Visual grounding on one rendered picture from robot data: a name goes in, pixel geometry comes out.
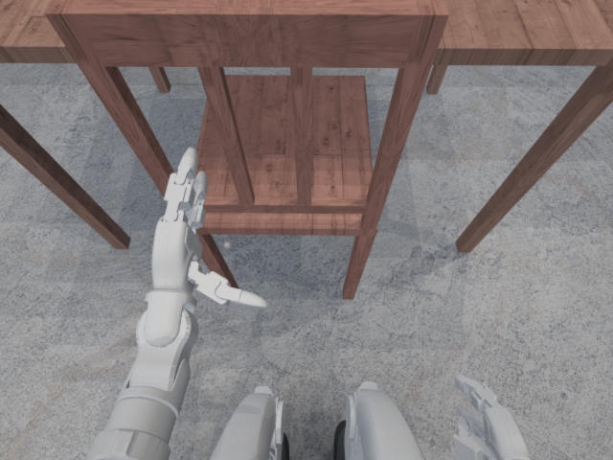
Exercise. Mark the left robot hand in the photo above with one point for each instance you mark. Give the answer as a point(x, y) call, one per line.
point(176, 241)

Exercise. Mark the chair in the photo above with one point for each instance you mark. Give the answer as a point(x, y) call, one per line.
point(283, 154)

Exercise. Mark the robot left forearm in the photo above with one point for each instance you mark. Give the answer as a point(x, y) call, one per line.
point(142, 420)

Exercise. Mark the table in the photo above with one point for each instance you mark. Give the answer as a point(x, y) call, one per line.
point(477, 32)

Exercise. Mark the right robot shin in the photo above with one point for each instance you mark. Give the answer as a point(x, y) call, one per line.
point(354, 451)

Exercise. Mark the right robot hand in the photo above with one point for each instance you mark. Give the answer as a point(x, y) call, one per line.
point(497, 434)

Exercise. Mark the robot right thigh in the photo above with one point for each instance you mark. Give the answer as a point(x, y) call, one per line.
point(374, 419)

